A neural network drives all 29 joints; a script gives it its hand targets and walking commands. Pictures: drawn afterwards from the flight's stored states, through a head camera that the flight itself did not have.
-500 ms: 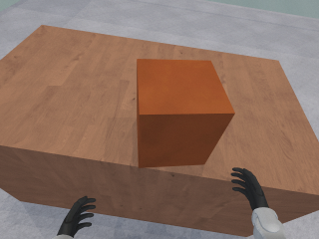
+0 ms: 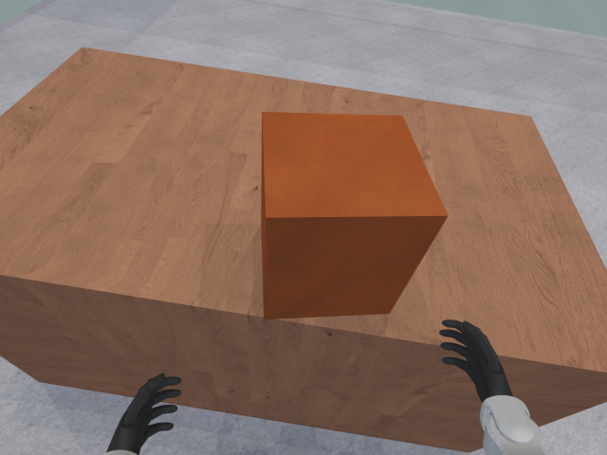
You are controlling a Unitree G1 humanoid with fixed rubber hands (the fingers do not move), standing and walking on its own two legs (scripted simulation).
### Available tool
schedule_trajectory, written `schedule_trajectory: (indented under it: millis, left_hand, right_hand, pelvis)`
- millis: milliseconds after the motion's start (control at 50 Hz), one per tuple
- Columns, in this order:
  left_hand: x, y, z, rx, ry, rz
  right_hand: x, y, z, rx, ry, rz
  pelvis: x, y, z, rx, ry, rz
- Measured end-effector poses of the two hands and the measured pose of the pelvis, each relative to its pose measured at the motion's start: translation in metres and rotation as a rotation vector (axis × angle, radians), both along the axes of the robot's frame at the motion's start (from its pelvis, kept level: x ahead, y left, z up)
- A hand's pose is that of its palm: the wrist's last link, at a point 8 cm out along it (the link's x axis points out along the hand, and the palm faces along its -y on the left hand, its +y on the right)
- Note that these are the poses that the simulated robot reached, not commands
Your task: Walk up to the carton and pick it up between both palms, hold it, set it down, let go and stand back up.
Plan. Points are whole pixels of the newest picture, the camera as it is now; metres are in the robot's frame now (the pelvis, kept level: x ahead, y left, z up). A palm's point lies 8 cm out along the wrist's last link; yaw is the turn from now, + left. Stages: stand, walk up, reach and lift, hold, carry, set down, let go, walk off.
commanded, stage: let go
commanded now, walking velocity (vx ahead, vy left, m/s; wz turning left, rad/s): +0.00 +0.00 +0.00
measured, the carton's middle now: (330, 220) +0.46 +0.01 +0.04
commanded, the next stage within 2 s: stand in 0.36 s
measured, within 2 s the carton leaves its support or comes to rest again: neither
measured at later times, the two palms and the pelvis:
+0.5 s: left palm (106, 452) +0.13 +0.25 -0.07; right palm (489, 379) +0.27 -0.22 -0.01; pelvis +0.00 +0.00 -0.01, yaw +0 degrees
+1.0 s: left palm out of the picture +0.09 +0.29 -0.08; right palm out of the picture +0.17 -0.24 -0.08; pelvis -0.02 +0.00 -0.02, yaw +0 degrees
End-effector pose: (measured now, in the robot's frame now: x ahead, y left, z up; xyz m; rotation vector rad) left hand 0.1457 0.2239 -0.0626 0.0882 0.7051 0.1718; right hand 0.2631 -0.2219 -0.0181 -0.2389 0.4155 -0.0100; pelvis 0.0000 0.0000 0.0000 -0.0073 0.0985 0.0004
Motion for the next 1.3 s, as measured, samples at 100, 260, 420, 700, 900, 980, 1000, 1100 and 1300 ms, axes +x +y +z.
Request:
schedule_trajectory:
  millis: [100,260,420,700,900,980,1000,1100,1300]
  left_hand:
    - [0.000,-0.001,0.000,0.000,-0.003,0.000]
    - [0.000,-0.001,0.001,0.002,-0.007,0.000]
    - [0.000,0.003,-0.002,0.014,-0.018,-0.016]
    - [-0.038,0.064,-0.016,0.133,0.021,0.010]
    - [-0.056,0.068,-0.021,0.152,0.076,0.005]
    - [-0.058,0.069,-0.020,0.158,0.077,0.006]
    - [-0.058,0.069,-0.020,0.159,0.076,0.007]
    - [-0.057,0.070,-0.018,0.160,0.062,0.007]
    - [-0.059,0.072,-0.017,0.164,0.051,0.008]
  right_hand:
    - [0.000,0.000,0.000,0.001,0.001,0.002]
    - [0.000,0.000,0.000,0.002,0.001,0.003]
    - [0.002,0.001,0.002,-0.068,0.007,0.049]
    - [-0.025,-0.009,-0.012,-0.139,0.108,0.019]
    - [-0.079,-0.017,-0.052,-0.124,0.278,-0.019]
    - [-0.088,-0.017,-0.057,-0.120,0.298,-0.023]
    - [-0.088,-0.017,-0.057,-0.120,0.299,-0.023]
    - [-0.090,-0.017,-0.056,-0.120,0.291,-0.023]
    - [-0.094,-0.016,-0.054,-0.119,0.281,-0.023]
  pelvis:
    - [0.000,0.000,0.000,0.000,-0.001,0.002]
    - [0.000,0.000,0.000,0.000,-0.001,0.002]
    - [-0.001,-0.001,-0.001,0.000,-0.013,0.002]
    - [0.000,0.000,-0.015,0.000,-0.087,-0.001]
    - [-0.012,0.002,-0.017,-0.001,-0.114,-0.001]
    - [-0.016,0.002,-0.018,-0.002,-0.120,-0.001]
    - [-0.016,0.002,-0.018,-0.002,-0.121,-0.001]
    - [-0.019,0.003,-0.018,-0.002,-0.125,-0.002]
    - [-0.023,0.003,-0.018,-0.003,-0.131,-0.002]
